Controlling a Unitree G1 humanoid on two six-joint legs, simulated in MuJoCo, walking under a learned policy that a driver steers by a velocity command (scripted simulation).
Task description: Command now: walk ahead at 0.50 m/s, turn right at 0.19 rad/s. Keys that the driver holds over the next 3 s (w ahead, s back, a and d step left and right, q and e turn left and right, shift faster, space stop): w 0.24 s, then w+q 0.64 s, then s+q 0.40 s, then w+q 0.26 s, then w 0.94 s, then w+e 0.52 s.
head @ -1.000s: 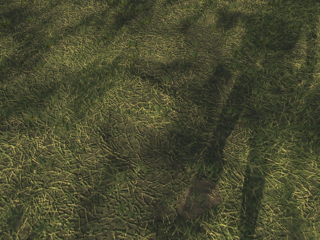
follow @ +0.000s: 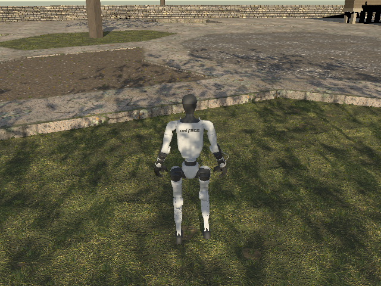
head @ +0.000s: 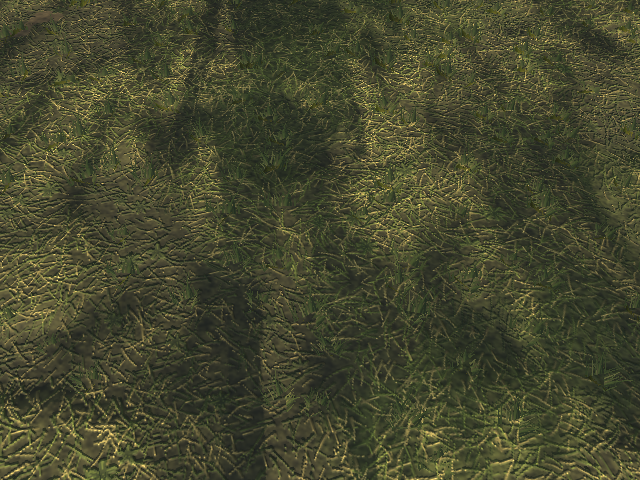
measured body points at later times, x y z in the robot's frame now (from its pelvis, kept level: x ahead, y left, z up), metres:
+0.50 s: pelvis +0.26 -0.06 +0.00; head +0.29 -0.08 +0.45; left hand +0.37 +0.21 -0.09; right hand +0.36 -0.34 -0.13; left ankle +0.24 +0.09 -0.65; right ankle +0.29 -0.16 -0.74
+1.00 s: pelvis +0.52 +0.03 -0.01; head +0.57 +0.06 +0.44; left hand +0.55 +0.34 -0.12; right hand +0.75 -0.18 -0.11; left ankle +0.55 +0.11 -0.74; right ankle +0.50 -0.15 -0.64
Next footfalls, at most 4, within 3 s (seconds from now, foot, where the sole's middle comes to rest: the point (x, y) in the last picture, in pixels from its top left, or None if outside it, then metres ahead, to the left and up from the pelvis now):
0.32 right None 0.33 -0.16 -0.78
0.86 left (265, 434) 0.59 0.12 -0.78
1.30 right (312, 342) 0.81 0.02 -0.78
1.72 left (229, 422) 0.62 0.20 -0.78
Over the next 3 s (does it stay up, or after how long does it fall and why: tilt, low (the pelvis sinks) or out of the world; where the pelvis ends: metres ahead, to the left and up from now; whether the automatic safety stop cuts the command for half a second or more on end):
stays up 1.10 0.60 0.01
